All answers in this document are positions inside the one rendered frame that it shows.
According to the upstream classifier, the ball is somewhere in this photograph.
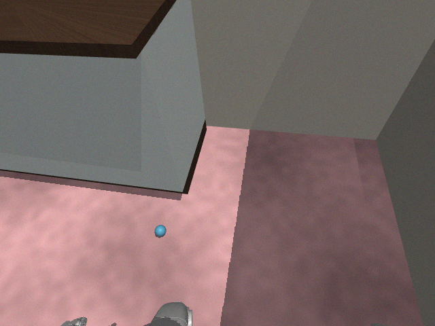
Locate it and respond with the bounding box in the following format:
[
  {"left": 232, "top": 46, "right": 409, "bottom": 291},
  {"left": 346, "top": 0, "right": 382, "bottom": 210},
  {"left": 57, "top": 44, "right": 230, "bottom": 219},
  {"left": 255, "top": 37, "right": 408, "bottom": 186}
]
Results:
[{"left": 155, "top": 225, "right": 167, "bottom": 236}]

